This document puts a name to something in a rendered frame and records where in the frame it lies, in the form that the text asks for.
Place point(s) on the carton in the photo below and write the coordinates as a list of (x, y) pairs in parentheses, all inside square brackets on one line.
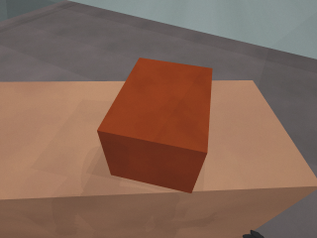
[(157, 129)]

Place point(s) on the pedestal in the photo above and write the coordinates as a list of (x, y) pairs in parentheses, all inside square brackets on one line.
[(55, 181)]

